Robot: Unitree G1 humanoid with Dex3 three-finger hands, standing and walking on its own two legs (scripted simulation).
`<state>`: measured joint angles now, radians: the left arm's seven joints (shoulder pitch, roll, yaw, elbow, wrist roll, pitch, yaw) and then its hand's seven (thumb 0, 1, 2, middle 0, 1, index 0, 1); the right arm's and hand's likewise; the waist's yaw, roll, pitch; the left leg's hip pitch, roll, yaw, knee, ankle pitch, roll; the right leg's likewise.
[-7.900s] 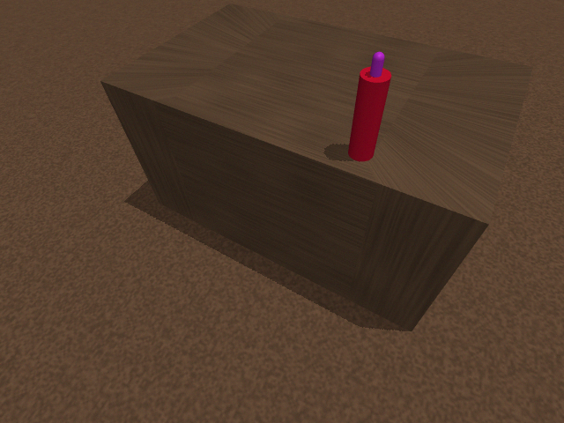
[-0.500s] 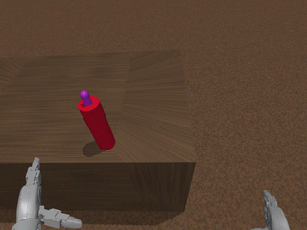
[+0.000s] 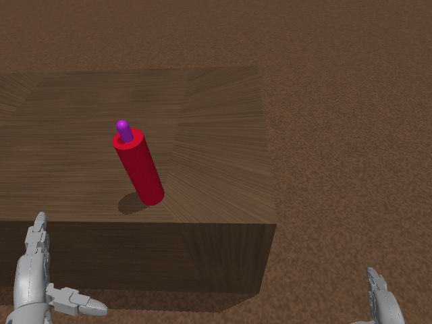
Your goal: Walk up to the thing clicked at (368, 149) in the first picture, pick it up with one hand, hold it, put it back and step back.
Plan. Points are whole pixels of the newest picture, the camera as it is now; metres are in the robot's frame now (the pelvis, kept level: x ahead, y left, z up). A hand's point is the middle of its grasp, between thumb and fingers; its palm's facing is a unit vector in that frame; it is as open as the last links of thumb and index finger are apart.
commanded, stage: go down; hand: left
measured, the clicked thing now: (139, 164) +0.44 +0.24 +0.01
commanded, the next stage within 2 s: none
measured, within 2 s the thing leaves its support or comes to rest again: neither
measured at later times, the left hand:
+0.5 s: hand (51, 219) +0.27 +0.36 +0.04, palm faces +0.30 -0.94 -0.17, open 17.3 cm
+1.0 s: hand (38, 205) +0.29 +0.39 +0.06, palm faces +0.27 -0.96 -0.06, open 17.5 cm
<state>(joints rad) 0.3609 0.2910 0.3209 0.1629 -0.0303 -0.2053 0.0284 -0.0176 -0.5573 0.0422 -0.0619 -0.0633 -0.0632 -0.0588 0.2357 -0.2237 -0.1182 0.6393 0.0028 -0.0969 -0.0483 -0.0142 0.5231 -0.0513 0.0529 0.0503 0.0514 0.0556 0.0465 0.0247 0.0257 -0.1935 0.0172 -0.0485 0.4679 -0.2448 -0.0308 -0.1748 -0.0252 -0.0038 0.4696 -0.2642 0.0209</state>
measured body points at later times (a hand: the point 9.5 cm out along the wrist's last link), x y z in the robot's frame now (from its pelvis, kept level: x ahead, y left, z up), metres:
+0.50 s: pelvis +0.00 +0.02 -0.01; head +0.02 +0.03 +0.44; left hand +0.25 +0.41 +0.06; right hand +0.15 -0.25 -0.08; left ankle +0.01 +0.14 -0.74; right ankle -0.01 -0.13 -0.74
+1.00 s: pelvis -0.01 +0.01 -0.03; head +0.02 +0.04 +0.42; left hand +0.27 +0.44 +0.06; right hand +0.15 -0.25 -0.09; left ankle +0.01 +0.14 -0.74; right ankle -0.01 -0.13 -0.74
